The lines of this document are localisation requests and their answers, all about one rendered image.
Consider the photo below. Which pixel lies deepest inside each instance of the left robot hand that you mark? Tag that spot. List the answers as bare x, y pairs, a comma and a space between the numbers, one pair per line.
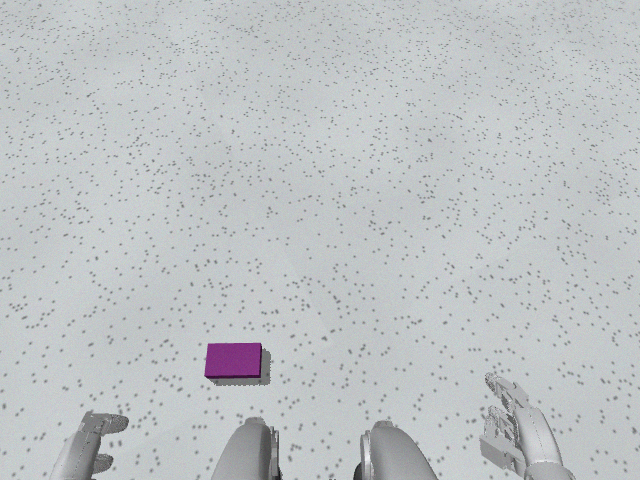
79, 457

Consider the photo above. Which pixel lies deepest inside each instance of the right robot hand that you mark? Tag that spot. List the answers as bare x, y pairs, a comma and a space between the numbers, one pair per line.
528, 437

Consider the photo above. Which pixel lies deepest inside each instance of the right robot arm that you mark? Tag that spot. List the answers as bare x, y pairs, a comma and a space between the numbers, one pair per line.
547, 471

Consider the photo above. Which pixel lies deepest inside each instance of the small box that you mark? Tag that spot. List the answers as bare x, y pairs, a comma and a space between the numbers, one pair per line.
233, 360

